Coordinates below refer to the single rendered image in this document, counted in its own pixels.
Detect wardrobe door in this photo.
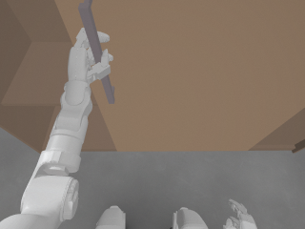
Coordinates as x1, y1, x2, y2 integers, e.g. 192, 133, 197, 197
255, 108, 305, 145
54, 0, 305, 152

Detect robot thigh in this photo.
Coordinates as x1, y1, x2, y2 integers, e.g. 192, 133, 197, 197
95, 208, 126, 229
172, 209, 208, 229

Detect robot left upper arm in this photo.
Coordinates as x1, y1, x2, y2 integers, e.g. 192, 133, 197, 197
0, 175, 79, 229

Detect handle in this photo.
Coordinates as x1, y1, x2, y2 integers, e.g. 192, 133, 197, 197
78, 0, 115, 104

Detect right robot hand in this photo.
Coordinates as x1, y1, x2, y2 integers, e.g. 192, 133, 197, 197
223, 199, 257, 229

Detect right robot thigh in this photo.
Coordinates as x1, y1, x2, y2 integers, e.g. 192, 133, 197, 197
172, 209, 208, 229

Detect left robot forearm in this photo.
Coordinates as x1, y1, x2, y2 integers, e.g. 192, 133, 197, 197
20, 80, 92, 213

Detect left robot thigh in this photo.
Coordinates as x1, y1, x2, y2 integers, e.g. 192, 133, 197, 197
95, 208, 126, 229

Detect left robot hand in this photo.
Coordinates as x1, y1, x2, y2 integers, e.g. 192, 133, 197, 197
68, 28, 113, 86

